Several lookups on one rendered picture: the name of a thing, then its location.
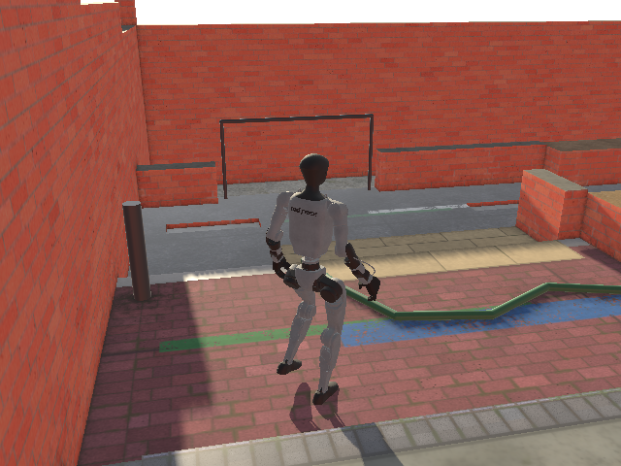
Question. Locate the robot right hand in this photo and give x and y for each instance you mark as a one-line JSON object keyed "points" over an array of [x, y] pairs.
{"points": [[372, 288]]}

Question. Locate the left robot forearm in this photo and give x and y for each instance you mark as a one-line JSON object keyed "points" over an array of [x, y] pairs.
{"points": [[275, 250]]}

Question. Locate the robot right upper arm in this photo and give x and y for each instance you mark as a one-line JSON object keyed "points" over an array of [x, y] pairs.
{"points": [[338, 211]]}

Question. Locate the right robot forearm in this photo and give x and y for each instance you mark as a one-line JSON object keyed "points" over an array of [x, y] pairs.
{"points": [[356, 267]]}

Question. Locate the humanoid robot torso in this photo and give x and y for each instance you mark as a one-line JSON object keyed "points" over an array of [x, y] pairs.
{"points": [[310, 233]]}

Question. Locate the robot head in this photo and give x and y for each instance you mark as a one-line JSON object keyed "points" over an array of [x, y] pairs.
{"points": [[314, 168]]}

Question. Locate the robot left upper arm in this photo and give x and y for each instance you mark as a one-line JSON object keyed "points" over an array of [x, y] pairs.
{"points": [[279, 215]]}

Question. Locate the robot left hand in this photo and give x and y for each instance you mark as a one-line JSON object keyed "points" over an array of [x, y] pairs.
{"points": [[277, 266]]}

